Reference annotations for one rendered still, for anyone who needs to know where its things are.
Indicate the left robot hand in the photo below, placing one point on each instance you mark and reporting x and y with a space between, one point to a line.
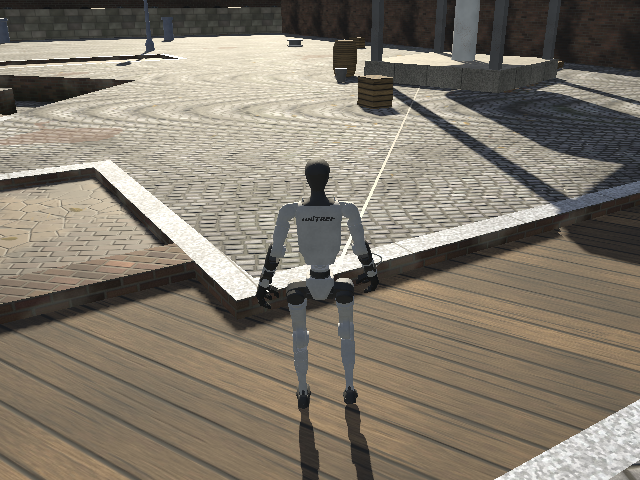
261 293

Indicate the robot left forearm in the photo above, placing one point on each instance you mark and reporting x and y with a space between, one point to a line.
269 269

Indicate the robot right forearm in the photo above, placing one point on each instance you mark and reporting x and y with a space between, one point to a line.
368 262

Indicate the robot left upper arm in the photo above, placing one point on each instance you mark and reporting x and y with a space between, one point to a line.
286 213

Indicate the right robot hand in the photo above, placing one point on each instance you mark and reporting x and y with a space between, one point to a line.
364 279

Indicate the left robot thigh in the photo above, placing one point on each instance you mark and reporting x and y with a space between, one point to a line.
297 302

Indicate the humanoid robot torso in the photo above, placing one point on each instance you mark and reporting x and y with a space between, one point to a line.
319 240

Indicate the robot right upper arm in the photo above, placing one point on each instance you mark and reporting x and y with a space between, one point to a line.
350 210

